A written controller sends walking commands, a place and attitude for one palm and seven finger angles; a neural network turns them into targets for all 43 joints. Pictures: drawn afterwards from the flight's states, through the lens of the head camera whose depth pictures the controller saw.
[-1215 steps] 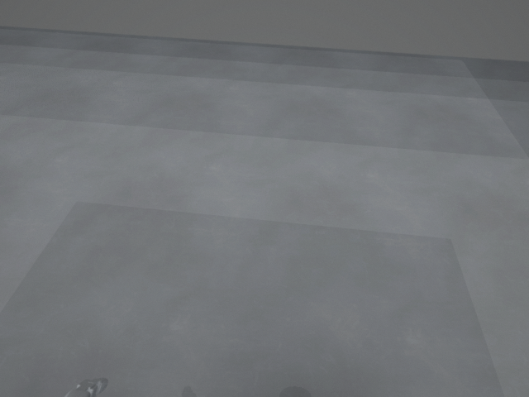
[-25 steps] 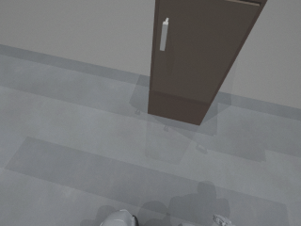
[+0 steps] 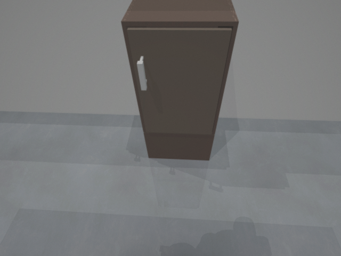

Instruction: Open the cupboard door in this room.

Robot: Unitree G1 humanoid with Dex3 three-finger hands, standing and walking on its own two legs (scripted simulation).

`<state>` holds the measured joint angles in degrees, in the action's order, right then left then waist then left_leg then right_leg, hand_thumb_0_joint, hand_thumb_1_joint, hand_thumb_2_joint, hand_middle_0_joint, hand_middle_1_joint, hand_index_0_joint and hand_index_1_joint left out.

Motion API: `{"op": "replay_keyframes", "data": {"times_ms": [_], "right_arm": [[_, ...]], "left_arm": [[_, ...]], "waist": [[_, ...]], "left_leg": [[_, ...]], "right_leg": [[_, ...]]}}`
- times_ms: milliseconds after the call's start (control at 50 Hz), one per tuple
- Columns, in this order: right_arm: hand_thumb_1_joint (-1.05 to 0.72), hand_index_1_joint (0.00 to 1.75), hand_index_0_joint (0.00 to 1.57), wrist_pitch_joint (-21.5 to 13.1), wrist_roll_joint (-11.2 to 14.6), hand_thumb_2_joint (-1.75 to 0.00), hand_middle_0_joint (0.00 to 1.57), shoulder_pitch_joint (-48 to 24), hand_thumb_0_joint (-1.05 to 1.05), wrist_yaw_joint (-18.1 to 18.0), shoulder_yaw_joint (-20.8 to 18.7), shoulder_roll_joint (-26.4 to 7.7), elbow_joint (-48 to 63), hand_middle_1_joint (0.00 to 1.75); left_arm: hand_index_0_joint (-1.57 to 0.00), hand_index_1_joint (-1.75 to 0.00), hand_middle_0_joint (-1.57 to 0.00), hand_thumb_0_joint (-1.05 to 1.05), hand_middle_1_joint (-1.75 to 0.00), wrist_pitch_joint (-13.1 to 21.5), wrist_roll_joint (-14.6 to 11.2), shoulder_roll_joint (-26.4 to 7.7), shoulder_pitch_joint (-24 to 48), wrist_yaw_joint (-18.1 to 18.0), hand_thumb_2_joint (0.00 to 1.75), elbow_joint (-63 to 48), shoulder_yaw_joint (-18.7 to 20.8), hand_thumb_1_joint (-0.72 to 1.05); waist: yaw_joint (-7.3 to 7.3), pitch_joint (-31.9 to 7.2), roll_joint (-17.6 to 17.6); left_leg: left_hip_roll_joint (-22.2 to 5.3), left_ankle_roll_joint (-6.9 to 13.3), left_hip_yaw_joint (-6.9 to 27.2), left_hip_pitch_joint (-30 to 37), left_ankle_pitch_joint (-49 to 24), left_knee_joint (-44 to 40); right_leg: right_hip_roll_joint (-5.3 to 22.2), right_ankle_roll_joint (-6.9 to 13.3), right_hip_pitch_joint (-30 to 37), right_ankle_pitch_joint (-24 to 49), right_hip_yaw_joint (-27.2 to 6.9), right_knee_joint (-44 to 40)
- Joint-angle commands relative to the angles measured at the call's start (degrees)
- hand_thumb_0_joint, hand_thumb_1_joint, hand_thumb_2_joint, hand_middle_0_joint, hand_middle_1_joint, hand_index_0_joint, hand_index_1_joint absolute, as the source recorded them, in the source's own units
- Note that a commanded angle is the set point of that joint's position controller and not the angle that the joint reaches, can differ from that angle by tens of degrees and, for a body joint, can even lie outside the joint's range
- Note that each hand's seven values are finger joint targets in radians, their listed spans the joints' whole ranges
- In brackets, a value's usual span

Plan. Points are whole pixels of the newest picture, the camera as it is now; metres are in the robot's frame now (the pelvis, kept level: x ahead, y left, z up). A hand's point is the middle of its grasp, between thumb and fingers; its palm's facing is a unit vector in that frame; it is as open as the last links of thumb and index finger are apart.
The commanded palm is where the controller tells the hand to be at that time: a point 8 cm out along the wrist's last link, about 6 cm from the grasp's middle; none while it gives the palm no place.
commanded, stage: take the last steps up to it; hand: left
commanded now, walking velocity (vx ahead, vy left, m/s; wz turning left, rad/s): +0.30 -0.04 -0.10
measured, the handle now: (143, 73) +0.80 +0.15 -0.03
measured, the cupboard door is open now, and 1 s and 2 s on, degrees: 0 0 0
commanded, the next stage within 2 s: come to a stop and stand still in 0.66 s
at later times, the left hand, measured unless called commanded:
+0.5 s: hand out of the picture +0.14 +0.20 -0.17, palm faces -0.01 -0.98 -0.17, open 7.4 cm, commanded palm none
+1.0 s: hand (134, 208) +0.29 +0.14 -0.18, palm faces +0.01 -0.98 -0.21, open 7.3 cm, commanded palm none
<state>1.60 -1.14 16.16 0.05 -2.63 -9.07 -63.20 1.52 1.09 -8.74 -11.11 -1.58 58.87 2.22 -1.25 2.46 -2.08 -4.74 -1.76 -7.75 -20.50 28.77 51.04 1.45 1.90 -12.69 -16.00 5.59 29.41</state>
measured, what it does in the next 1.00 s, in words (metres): walks ahead: left foot, then right foot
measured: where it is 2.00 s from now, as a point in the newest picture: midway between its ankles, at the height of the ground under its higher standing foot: outside the picture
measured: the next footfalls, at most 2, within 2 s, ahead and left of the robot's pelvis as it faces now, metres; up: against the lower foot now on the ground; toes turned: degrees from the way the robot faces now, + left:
left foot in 0.24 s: +0.10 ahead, +0.14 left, +0.00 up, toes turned +7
right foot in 0.64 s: +0.27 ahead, -0.15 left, +0.00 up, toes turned -12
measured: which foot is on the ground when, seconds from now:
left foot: up 0.00-0.22, down 0.24-0.64, up 0.66-1.00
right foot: down 0.00-0.24, up 0.26-0.62, down 0.64-1.00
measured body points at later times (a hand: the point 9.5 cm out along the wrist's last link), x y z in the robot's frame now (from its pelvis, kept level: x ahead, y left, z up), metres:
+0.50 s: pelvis +0.11 +0.02 +0.01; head +0.13 +0.02 +0.46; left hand +0.14 +0.25 -0.15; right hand +0.06 -0.20 -0.15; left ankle +0.06 +0.14 -0.74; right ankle +0.14 -0.13 -0.68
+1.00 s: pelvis +0.24 -0.04 +0.00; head +0.28 -0.04 +0.45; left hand +0.29 +0.19 -0.16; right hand +0.31 -0.28 -0.16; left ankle +0.29 +0.07 -0.72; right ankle +0.23 -0.14 -0.74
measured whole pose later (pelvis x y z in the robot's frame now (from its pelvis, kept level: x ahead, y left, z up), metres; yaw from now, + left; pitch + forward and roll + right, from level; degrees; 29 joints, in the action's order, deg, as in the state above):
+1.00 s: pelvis +0.24 -0.04 +0.00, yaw -2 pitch -1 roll -1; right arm 1.0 -0.6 8.0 -0.6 -2.8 -10.7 -59.4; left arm 0.7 1.4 -8.6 -11.4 -2.0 61.2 1.9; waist 1.0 4.6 -1.5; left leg -3.3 -2.4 -4.3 -21.7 16.5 38.5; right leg 1.9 1.6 -11.7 -16.7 10.2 29.3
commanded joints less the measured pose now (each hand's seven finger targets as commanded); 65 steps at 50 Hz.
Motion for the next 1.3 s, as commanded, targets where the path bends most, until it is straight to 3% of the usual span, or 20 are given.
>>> {"op": "replay_keyframes", "data": {"times_ms": [0,100,180,200,220,240,380,520,580,600,620,640,720,780,940,1000,1040,1080,1160,1280], "right_arm": [[-0.90,0.30,0.20,-2.12,-0.16,-0.90,0.20,-2.74,0.00,0.30,-0.95,-3.15,4.99,0.30],[-0.90,0.30,0.20,-2.65,0.01,-0.90,0.20,-4.31,0.00,0.70,-0.91,-2.55,6.18,0.30],[-0.90,0.30,0.20,-3.93,0.08,-0.90,0.20,4.20,0.00,0.12,-0.94,-3.82,3.12,0.30],[-0.90,0.30,0.20,-4.36,-0.02,-0.90,0.20,8.20,0.00,-0.39,-1.42,-6.58,1.83,0.30],[-0.90,0.30,0.20,-4.44,-0.75,-0.90,0.20,12.87,0.00,-0.66,-2.80,-11.76,1.09,0.30],[-0.90,0.30,0.20,-3.92,-0.92,-0.90,0.20,15.27,0.00,-0.98,-3.40,-14.52,1.08,0.30],[-0.90,0.30,0.20,-5.64,-0.21,-0.90,0.20,5.81,0.00,-1.41,-1.45,-7.70,3.28,0.30],[-0.90,0.30,0.20,-5.04,-0.59,-0.90,0.20,8.28,0.00,-1.12,-2.22,-7.58,1.31,0.30],[-0.90,0.30,0.20,-4.51,-0.33,-0.90,0.20,7.05,0.00,-0.97,-2.25,-7.18,0.93,0.30],[-0.90,0.30,0.20,-4.70,0.06,-0.90,0.20,6.95,0.00,-0.71,-1.91,-6.02,0.81,0.30],[-0.90,0.30,0.20,-4.91,0.59,-0.90,0.20,8.06,0.00,-0.24,-1.04,-1.98,1.81,0.30],[-0.90,0.30,0.20,-4.30,0.96,-0.90,0.20,5.90,0.00,-0.40,-0.71,-2.43,3.93,0.30],[-0.90,0.30,0.20,-3.56,0.33,-0.90,0.20,2.01,0.00,-0.32,-1.04,-2.15,2.78,0.30],[-0.90,0.30,0.20,-2.15,0.39,-0.90,0.20,5.58,0.00,-0.56,-0.35,0.34,0.93,0.30],[-0.90,0.30,0.20,-0.16,0.59,-0.90,0.20,-1.25,0.00,-1.05,-0.71,-4.02,4.31,0.30],[-0.90,0.30,0.20,-0.67,0.19,-0.90,0.20,0.24,0.00,-1.17,-1.45,-7.18,4.90,0.30],[-0.90,0.30,0.20,-0.68,0.19,-0.90,0.20,2.01,0.00,-1.59,-2.30,-11.91,5.61,0.30],[-0.90,0.30,0.20,-0.80,0.15,-0.90,0.20,-2.33,0.00,-2.65,-1.93,-11.27,6.98,0.30],[-0.90,0.30,0.20,-0.86,0.01,-0.90,0.20,-6.63,0.00,-2.57,-1.98,-9.75,8.99,0.30],[-0.90,0.30,0.20,-1.03,-0.17,-0.90,0.20,-5.01,0.00,-1.95,-2.64,-9.93,7.88,0.30]], "left_arm": [[-0.20,-0.30,-0.20,0.00,-0.30,0.83,0.08,-8.94,-6.75,0.02,0.90,0.23,1.90,0.90],[-0.20,-0.30,-0.20,0.00,-0.30,1.18,0.37,-9.92,-7.98,0.79,0.90,1.67,2.00,0.90],[-0.20,-0.30,-0.20,0.00,-0.30,0.91,-0.34,-9.06,-5.94,1.41,0.90,2.41,1.82,0.90],[-0.20,-0.30,-0.20,0.00,-0.30,0.74,-0.38,-6.94,-5.78,1.73,0.90,1.71,1.38,0.90],[-0.20,-0.30,-0.20,0.00,-0.30,0.56,-0.54,-3.79,-5.41,2.21,0.90,0.30,0.88,0.90],[-0.20,-0.30,-0.20,0.00,-0.30,0.43,-0.06,-4.37,-1.61,2.26,0.90,-1.80,1.03,0.90],[-0.20,-0.30,-0.20,0.00,-0.30,-0.27,0.40,-2.98,-4.81,3.46,0.90,0.69,1.22,0.90],[-0.20,-0.30,-0.20,0.00,-0.30,0.05,0.14,-2.10,1.37,3.25,0.90,-2.46,1.01,0.90],[-0.20,-0.30,-0.20,0.00,-0.30,0.94,0.21,-4.24,-5.78,2.88,0.90,0.09,1.49,0.90],[-0.20,-0.30,-0.20,0.00,-0.30,1.65,0.37,-6.94,-12.19,2.53,0.90,2.32,2.20,0.90],[-0.20,-0.30,-0.20,0.00,-0.30,2.36,0.75,-13.19,-18.44,1.67,0.90,4.10,3.60,0.90],[-0.20,-0.30,-0.20,0.00,-0.30,2.31,-0.24,-16.00,-21.19,1.28,0.90,4.58,3.84,0.90],[-0.20,-0.30,-0.20,0.00,-0.30,2.23,-0.38,-8.61,-7.34,0.41,0.90,1.64,2.10,0.90],[-0.20,-0.30,-0.20,0.00,-0.30,2.36,0.26,-4.87,-2.68,-0.02,0.90,0.39,0.84,0.90],[-0.20,-0.30,-0.20,0.00,-0.30,-0.68,0.09,-10.54,-2.84,-1.08,0.90,-0.22,1.98,0.90],[-0.20,-0.30,-0.20,0.00,-0.30,-1.78,-0.18,-9.16,-3.50,-1.28,0.90,-1.26,1.96,0.90],[-0.20,-0.30,-0.20,0.00,-0.30,-2.32,-0.73,-5.97,-5.09,-1.54,0.90,-2.31,0.93,0.90],[-0.20,-0.30,-0.20,0.00,-0.30,-3.35,-0.73,-6.64,-3.92,-1.53,0.90,-1.85,1.27,0.90],[-0.20,-0.30,-0.20,0.00,-0.30,-3.46,-0.40,-6.76,-4.87,-0.86,0.90,-1.87,2.04,0.90],[-0.20,-0.30,-0.20,0.00,-0.30,-3.58,-0.07,-5.49,-2.58,0.00,0.90,-3.46,0.93,0.90]], "waist": [[2.65,-0.68,8.37],[2.75,1.45,10.02],[-1.47,-0.44,5.67],[-3.15,-1.31,-2.59],[-4.97,-0.65,-16.19],[-6.09,2.94,-15.54],[0.40,4.22,-3.51],[-0.89,3.62,-5.99],[2.76,0.16,-2.57],[5.92,-3.32,2.41],[8.07,-8.56,18.14],[8.15,-10.38,20.18],[3.41,-2.48,7.62],[-0.10,-1.55,7.17],[1.64,-2.09,9.43],[0.62,-4.07,1.16],[-0.41,-7.06,-11.64],[0.27,-6.13,-9.13],[1.34,-8.29,-3.25],[-0.35,-7.76,-8.35]], "left_leg": [[-1.72,-0.59,2.94,-9.26,-3.44,3.02],[-0.63,-0.35,1.51,-3.50,-5.17,-8.77],[1.07,-0.41,-0.83,16.02,-13.36,-23.54],[-3.57,1.02,6.06,23.05,-7.52,-27.76],[-16.28,5.56,23.48,25.08,5.28,-36.91],[-23.00,9.94,32.25,20.01,12.51,-43.96],[-12.78,8.58,10.68,12.47,-11.17,-42.94],[-12.49,8.85,4.71,13.56,-24.30,-37.34],[-9.74,5.66,2.18,9.51,-25.74,-27.07],[-6.76,3.68,-0.59,4.53,-24.46,-17.84],[-0.81,1.44,-4.36,-6.50,-7.91,-1.83],[2.10,1.18,0.53,-10.71,8.22,10.38],[-3.25,1.42,6.99,-11.36,-5.33,17.15],[-2.41,-0.23,5.88,-2.67,-8.73,5.48],[1.25,-0.78,3.75,1.29,-13.41,-13.34],[-5.02,1.94,8.74,13.42,-45.93,-23.37],[-18.37,12.48,19.05,17.02,-74.94,-28.47],[-17.87,15.33,18.76,12.28,-65.50,-29.46],[-13.37,13.20,13.12,15.43,-54.70,-27.96],[-12.40,12.06,14.83,14.49,-34.85,-31.63]], "right_leg": [[14.25,8.21,7.16,7.09,-14.17,-14.77],[13.33,8.35,2.43,-2.24,-14.52,-16.82],[8.70,4.65,-7.94,-9.39,-9.92,-9.70],[5.51,2.62,-14.88,-10.91,-8.01,-1.83],[-0.50,-0.38,-23.31,-13.97,-0.66,12.82],[-0.32,-0.36,-26.24,-16.16,-1.43,23.37],[5.10,-2.43,-22.01,0.91,-2.99,29.60],[3.96,-3.42,-14.52,1.37,1.44,9.29],[1.04,-2.26,0.44,6.75,3.68,-0.56],[3.28,-1.16,10.87,8.44,0.27,-2.55],[16.85,2.94,21.04,10.47,-16.57,-6.80],[23.96,7.69,21.11,16.79,-26.83,-12.24],[18.44,7.30,7.54,18.65,-13.60,-12.89],[15.30,5.47,-0.49,30.08,-4.43,-13.30],[16.47,7.22,4.22,40.52,-5.02,-5.18],[10.87,1.37,-2.98,24.52,-1.56,3.53],[0.80,-3.21,-7.69,-18.47,0.52,22.08],[0.64,-3.14,-10.11,-21.01,-7.00,34.47],[-0.24,-4.42,-14.71,-12.74,-8.02,40.03],[1.46,-4.56,-9.73,-14.37,-4.49,19.60]]}}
